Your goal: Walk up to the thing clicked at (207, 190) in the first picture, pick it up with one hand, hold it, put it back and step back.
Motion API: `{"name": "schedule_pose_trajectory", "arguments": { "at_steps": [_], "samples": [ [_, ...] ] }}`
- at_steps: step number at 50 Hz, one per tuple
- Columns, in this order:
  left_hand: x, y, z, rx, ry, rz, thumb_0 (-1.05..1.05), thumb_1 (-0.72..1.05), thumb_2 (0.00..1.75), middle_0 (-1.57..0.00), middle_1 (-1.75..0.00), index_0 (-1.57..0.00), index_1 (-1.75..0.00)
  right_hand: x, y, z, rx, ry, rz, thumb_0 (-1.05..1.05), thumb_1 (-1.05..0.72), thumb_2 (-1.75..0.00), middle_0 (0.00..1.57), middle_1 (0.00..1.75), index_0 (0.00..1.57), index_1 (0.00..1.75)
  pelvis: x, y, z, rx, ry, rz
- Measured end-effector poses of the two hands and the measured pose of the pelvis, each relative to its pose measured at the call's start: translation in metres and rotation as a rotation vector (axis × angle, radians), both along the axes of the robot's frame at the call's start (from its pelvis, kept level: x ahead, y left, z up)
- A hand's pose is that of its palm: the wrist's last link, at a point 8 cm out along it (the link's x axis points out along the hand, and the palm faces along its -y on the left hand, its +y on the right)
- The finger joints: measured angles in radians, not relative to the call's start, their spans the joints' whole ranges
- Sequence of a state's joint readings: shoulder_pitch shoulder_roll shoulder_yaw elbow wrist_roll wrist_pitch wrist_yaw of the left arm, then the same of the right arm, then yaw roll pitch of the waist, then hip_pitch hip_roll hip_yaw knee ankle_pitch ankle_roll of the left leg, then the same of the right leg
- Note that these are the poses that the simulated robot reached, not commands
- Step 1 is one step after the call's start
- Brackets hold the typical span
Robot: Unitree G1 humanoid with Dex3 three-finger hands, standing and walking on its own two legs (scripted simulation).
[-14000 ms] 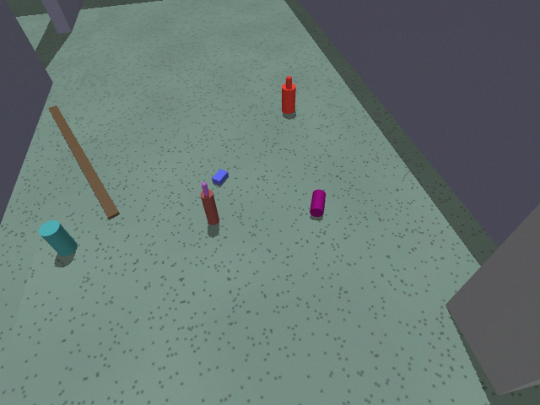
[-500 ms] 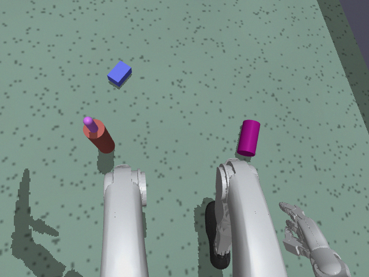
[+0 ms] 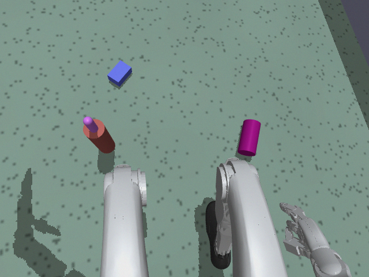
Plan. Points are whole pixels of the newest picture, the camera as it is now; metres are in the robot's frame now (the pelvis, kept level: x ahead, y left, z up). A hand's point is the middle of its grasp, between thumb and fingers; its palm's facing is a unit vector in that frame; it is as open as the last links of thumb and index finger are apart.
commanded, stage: go down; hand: left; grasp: from the side
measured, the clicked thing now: (98, 135) +0.44 +0.23 -0.26
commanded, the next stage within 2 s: none
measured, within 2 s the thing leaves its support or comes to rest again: neither
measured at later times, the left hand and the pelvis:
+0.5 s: hand out of the picture +0.39 +0.40 +0.05, palm faces +0.11 -0.99 -0.08, open 17.5 cm; pelvis +0.00 +0.00 +0.00, yaw +0 degrees
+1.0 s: hand out of the picture +0.39 +0.40 +0.04, palm faces +0.10 -0.99 -0.09, open 17.4 cm; pelvis +0.00 +0.00 +0.00, yaw +0 degrees
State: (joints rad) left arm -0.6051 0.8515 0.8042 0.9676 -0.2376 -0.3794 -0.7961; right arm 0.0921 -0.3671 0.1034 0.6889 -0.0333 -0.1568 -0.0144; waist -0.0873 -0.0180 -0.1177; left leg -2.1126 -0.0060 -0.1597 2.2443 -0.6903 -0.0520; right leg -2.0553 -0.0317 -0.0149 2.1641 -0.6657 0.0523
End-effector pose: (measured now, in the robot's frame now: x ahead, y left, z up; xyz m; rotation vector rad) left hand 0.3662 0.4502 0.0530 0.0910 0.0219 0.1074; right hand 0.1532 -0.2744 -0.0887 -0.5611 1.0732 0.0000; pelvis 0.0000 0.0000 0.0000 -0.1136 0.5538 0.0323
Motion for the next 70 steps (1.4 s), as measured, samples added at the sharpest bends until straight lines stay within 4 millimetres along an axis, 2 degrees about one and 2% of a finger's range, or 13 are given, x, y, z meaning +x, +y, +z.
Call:
{"name": "schedule_pose_trajectory", "arguments": {
  "at_steps": [5, 14, 22, 28, 37, 42, 48, 53, 62, 66, 70],
  "samples": [
    [-0.004, 0.004, 0.002, -0.012, 0.021, 0.015, -0.01, -0.58, 0.05, -0.06, -0.12, -0.08, -0.1, -0.003, 0.0, 0.0, 0.012, -0.001, -0.008, 0.01, -0.91, -0.9, 0.2, 0.3, 0.21, 0.3, 0.0, 0.0, 0.002, 0.002, 0.004, -0.003],
    [-0.015, 0.006, -0.011, -0.017, 0.02, 0.024, -0.01, -0.59, 0.04, -0.06, -0.12, -0.08, -0.1, -0.007, -0.001, -0.006, 0.003, 0.028, 0.015, 0.01, -0.9, -0.9, 0.2, 0.3, 0.21, 0.3, -0.002, 0.0, -0.003, 0.005, -0.004, -0.003],
    [-0.007, 0.0, -0.007, -0.005, 0.001, -0.003, -0.01, -0.58, 0.05, -0.06, -0.13, -0.08, -0.11, -0.003, 0.0, -0.001, -0.007, 0.0, 0.008, 0.01, -0.9, -0.9, 0.2, 0.3, 0.21, 0.3, -0.004, 0.0, -0.004, 0.0, -0.014, -0.001],
    [-0.005, 0.006, 0.0, -0.013, 0.01, 0.011, -0.01, -0.59, 0.04, -0.06, -0.13, -0.09, -0.11, -0.005, 0.002, 0.003, 0.002, -0.011, -0.008, 0.01, -0.9, -0.9, 0.2, 0.3, 0.21, 0.3, -0.002, 0.002, 0.0, -0.004, -0.005, -0.005],
    [-0.015, 0.01, -0.015, -0.023, 0.032, 0.028, -0.01, -0.58, 0.04, -0.05, -0.13, -0.09, -0.11, -0.007, 0.004, -0.002, 0.002, 0.026, 0.008, 0.01, -0.9, -0.89, 0.2, 0.3, 0.21, 0.3, -0.001, 0.004, -0.001, -0.004, 0.001, -0.002],
    [-0.009, 0.005, -0.017, -0.015, 0.01, 0.012, -0.01, -0.57, 0.05, -0.05, -0.13, -0.08, -0.11, -0.003, 0.004, -0.004, -0.008, 0.027, 0.017, 0.01, -0.89, -0.89, 0.2, 0.3, 0.21, 0.3, -0.002, 0.003, -0.003, -0.004, -0.003, 0.001],
    [0.0, 0.001, -0.007, -0.003, -0.004, -0.005, -0.01, -0.57, 0.06, -0.05, -0.14, -0.08, -0.11, 0.0, 0.003, -0.001, -0.008, 0.003, 0.002, 0.01, -0.9, -0.89, 0.2, 0.3, 0.21, 0.3, 0.0, 0.003, -0.002, -0.007, -0.003, 0.003],
    [-0.003, 0.003, -0.001, -0.011, 0.019, 0.006, -0.01, -0.56, 0.06, -0.05, -0.14, -0.08, -0.12, -0.003, 0.003, 0.0, 0.008, -0.006, -0.011, 0.01, -0.9, -0.89, 0.2, 0.3, 0.21, 0.3, -0.001, 0.003, 0.0, -0.003, -0.003, 0.0],
    [-0.017, 0.006, -0.013, -0.02, 0.022, 0.024, -0.01, -0.57, 0.05, -0.05, -0.14, -0.09, -0.11, -0.007, 0.001, -0.005, 0.007, 0.026, 0.011, 0.01, -0.89, -0.89, 0.2, 0.3, 0.21, 0.3, -0.003, 0.001, -0.002, 0.004, -0.004, -0.005],
    [-0.013, 0.003, -0.018, -0.02, 0.013, 0.013, -0.01, -0.57, 0.05, -0.05, -0.14, -0.08, -0.11, -0.004, 0.001, -0.005, -0.004, 0.026, 0.021, 0.01, -0.89, -0.89, 0.2, 0.3, 0.21, 0.3, -0.002, 0.0, -0.004, 0.003, -0.005, -0.002],
    [-0.006, 0.0, -0.015, -0.006, 0.008, -0.003, -0.01, -0.56, 0.06, -0.05, -0.14, -0.08, -0.12, 0.0, 0.0, -0.003, -0.011, 0.012, 0.018, 0.01, -0.89, -0.89, 0.2, 0.3, 0.21, 0.3, -0.001, 0.0, -0.005, -0.001, -0.008, 0.0]
  ]
}}
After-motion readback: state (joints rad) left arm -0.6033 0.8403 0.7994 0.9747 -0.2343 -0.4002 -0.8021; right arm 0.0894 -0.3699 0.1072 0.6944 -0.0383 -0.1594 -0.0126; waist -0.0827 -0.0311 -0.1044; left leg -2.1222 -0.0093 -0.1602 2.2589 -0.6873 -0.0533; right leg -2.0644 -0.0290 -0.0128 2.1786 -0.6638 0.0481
